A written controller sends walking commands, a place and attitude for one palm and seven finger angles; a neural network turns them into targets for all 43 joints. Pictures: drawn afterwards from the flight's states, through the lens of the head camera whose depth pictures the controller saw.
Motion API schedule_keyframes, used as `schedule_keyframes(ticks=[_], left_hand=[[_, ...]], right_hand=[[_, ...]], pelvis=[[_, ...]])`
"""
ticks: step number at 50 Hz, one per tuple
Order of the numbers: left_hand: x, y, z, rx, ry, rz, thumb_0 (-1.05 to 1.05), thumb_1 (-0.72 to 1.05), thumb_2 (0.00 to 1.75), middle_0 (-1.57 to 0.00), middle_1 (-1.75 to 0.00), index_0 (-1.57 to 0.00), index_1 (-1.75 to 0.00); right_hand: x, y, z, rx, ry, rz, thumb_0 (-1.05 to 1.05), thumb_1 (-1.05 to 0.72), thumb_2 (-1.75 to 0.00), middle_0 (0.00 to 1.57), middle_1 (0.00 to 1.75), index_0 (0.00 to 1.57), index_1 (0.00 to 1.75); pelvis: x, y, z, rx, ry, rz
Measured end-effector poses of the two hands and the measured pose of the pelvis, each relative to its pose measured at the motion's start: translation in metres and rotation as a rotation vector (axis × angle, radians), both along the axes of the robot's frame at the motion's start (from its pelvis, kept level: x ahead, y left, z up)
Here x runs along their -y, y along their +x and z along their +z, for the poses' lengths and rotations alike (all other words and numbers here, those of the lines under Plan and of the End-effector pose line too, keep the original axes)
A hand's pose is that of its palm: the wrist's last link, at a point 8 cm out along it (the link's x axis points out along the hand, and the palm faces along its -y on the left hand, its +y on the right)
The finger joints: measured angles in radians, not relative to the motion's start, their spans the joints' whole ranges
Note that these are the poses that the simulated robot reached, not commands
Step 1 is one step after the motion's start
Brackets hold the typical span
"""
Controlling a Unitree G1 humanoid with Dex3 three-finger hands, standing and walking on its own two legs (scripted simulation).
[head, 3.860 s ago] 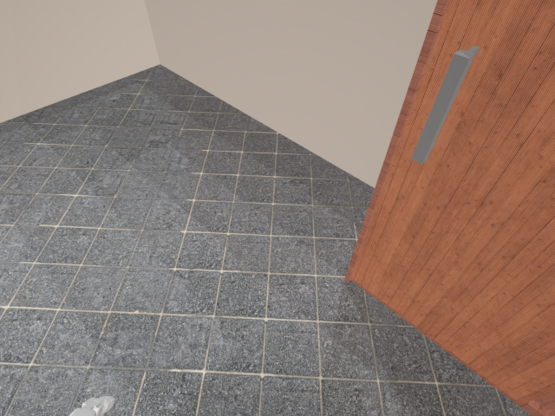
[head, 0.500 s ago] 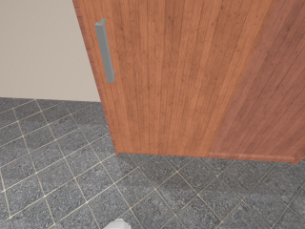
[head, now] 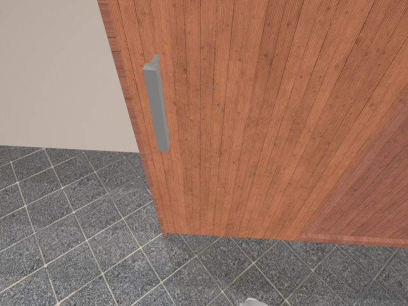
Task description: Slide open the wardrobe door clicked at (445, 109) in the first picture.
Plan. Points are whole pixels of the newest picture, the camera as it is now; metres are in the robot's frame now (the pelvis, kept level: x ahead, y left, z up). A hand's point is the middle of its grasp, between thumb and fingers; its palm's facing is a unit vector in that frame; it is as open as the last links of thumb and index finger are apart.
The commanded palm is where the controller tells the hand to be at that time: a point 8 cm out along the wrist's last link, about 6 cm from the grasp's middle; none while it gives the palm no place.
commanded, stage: come to a stop and stand still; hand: left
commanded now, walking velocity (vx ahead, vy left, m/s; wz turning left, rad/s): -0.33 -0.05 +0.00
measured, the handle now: (160, 106) +0.53 +0.14 +0.10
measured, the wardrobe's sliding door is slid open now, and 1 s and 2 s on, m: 0.00 0.00 0.00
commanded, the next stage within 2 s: look again from close up in 1.52 s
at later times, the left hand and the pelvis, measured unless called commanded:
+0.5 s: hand out of the picture +0.09 +0.23 -0.20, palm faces +0.10 -0.97 -0.21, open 7.3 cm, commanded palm none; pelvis +0.02 +0.03 -0.02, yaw +3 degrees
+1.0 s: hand out of the picture +0.01 +0.19 -0.18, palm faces +0.00 -0.98 -0.21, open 7.4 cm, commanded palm none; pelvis -0.01 +0.01 +0.00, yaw +0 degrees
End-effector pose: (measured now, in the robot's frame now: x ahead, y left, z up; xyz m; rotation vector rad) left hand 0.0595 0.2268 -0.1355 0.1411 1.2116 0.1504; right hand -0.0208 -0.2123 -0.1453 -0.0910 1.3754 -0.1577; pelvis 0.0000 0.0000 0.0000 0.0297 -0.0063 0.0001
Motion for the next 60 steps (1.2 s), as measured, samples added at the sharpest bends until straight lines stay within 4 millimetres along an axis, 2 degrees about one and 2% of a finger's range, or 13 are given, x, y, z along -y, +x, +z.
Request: schedule_keyframes(ticks=[6, 11, 15, 20, 24, 28, 32, 37, 40, 43, 51, 55, 60], left_hand=[[0.023, 0.065, -0.005, 0.039, 0.019, -0.050, 0.01, 0.92, 0.89, -0.20, -0.30, -0.19, -0.30], [0.035, 0.081, -0.007, 0.038, 0.009, -0.026, 0.00, 0.92, 0.89, -0.20, -0.30, -0.20, -0.30], [0.022, 0.077, -0.006, 0.042, 0.022, 0.024, -0.01, 0.93, 0.89, -0.20, -0.30, -0.20, -0.30], [-0.010, 0.053, -0.012, 0.000, 0.037, 0.040, -0.01, 0.92, 0.89, -0.21, -0.30, -0.20, -0.30], [-0.043, 0.030, -0.028, -0.017, 0.028, 0.055, 0.00, 0.92, 0.89, -0.20, -0.30, -0.20, -0.30], [-0.064, 0.004, -0.027, -0.062, 0.016, 0.077, 0.01, 0.92, 0.89, -0.20, -0.30, -0.20, -0.30], [-0.074, -0.025, -0.018, -0.108, 0.001, 0.091, 0.01, 0.91, 0.89, -0.20, -0.30, -0.19, -0.30], [-0.074, -0.063, -0.013, -0.213, -0.006, 0.082, 0.01, 0.91, 0.89, -0.20, -0.30, -0.19, -0.30], [-0.067, -0.075, -0.011, -0.263, -0.008, 0.063, 0.01, 0.91, 0.89, -0.20, -0.30, -0.19, -0.30], [-0.055, -0.076, -0.009, -0.275, -0.009, 0.036, 0.01, 0.91, 0.89, -0.20, -0.30, -0.19, -0.30], [-0.003, -0.052, -0.006, -0.151, 0.017, -0.005, 0.01, 0.91, 0.89, -0.20, -0.30, -0.19, -0.30], [0.012, -0.051, 0.001, -0.121, 0.037, 0.008, 0.02, 0.94, 0.89, -0.20, -0.30, -0.20, -0.30], [0.027, -0.060, -0.006, -0.130, 0.021, 0.028, 0.02, 0.95, 0.89, -0.20, -0.30, -0.20, -0.30]], right_hand=[[-0.005, 0.009, -0.019, -0.097, 0.056, -0.048, 0.00, -0.91, -0.90, 0.20, 0.30, 0.20, 0.30], [0.002, 0.036, -0.019, -0.132, 0.048, -0.049, 0.00, -0.91, -0.90, 0.20, 0.30, 0.20, 0.30], [0.011, 0.069, -0.014, -0.098, 0.005, 0.008, 0.00, -0.91, -0.90, 0.20, 0.30, 0.20, 0.30], [0.016, 0.109, -0.006, 0.026, -0.062, 0.053, 0.00, -0.91, -0.90, 0.20, 0.30, 0.20, 0.30], [0.006, 0.121, 0.001, 0.140, -0.116, 0.073, 0.00, -0.91, -0.90, 0.20, 0.30, 0.20, 0.30], [-0.014, 0.109, 0.016, 0.165, -0.129, 0.086, 0.00, -0.91, -0.90, 0.20, 0.30, 0.20, 0.30], [-0.030, 0.095, 0.028, 0.142, -0.121, 0.093, 0.00, -0.91, -0.90, 0.20, 0.30, 0.20, 0.30], [-0.031, 0.075, 0.032, 0.124, -0.125, 0.053, 0.00, -0.92, -0.90, 0.20, 0.30, 0.21, 0.30], [-0.027, 0.056, 0.031, 0.097, -0.121, 0.023, 0.00, -0.92, -0.90, 0.20, 0.30, 0.21, 0.30], [-0.020, 0.032, 0.025, 0.051, -0.106, -0.010, 0.00, -0.91, -0.90, 0.20, 0.30, 0.21, 0.30], [0.008, -0.031, -0.005, -0.089, -0.022, -0.067, 0.00, -0.91, -0.90, 0.20, 0.30, 0.20, 0.30], [0.014, -0.042, -0.008, -0.123, 0.016, -0.049, 0.00, -0.91, -0.90, 0.20, 0.30, 0.20, 0.30], [0.018, -0.040, -0.010, -0.122, 0.022, -0.030, 0.00, -0.91, -0.90, 0.20, 0.30, 0.20, 0.30]], pelvis=[[0.014, 0.044, -0.012, 0.005, 0.004, -0.007], [0.019, 0.056, -0.011, -0.005, -0.022, 0.033], [0.013, 0.050, -0.008, -0.006, -0.022, 0.048], [-0.006, 0.035, -0.010, -0.006, -0.031, 0.050], [-0.028, 0.024, -0.020, 0.011, -0.043, 0.048], [-0.041, 0.017, -0.012, 0.020, -0.051, 0.037], [-0.047, 0.015, 0.001, 0.004, -0.064, 0.036], [-0.049, 0.011, 0.008, -0.014, -0.062, 0.013], [-0.046, 0.007, 0.009, -0.015, -0.061, 0.002], [-0.039, 0.002, 0.009, -0.011, -0.059, -0.006], [-0.003, -0.013, -0.001, 0.013, -0.026, -0.004], [0.012, -0.012, 0.002, 0.016, -0.028, 0.007], [0.024, -0.012, -0.001, 0.027, -0.045, 0.022]])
